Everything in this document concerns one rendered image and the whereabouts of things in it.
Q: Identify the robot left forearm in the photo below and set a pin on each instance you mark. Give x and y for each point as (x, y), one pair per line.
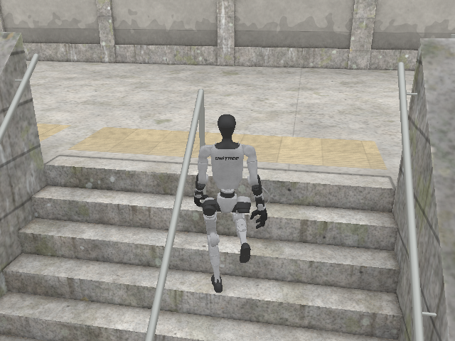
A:
(199, 189)

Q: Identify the left robot upper arm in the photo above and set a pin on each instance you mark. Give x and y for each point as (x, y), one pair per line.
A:
(204, 152)

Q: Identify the right robot shin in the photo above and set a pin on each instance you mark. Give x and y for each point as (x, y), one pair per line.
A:
(241, 229)

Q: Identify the robot right hand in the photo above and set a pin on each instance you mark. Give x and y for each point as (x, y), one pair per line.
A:
(262, 218)

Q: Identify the left robot foot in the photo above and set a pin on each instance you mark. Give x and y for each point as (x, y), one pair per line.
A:
(218, 287)

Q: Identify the robot right forearm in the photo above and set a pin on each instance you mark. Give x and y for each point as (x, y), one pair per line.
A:
(258, 195)

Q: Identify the robot left hand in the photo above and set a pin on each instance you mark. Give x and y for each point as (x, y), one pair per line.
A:
(197, 200)

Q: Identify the right robot upper arm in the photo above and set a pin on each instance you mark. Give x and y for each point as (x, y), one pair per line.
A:
(250, 152)

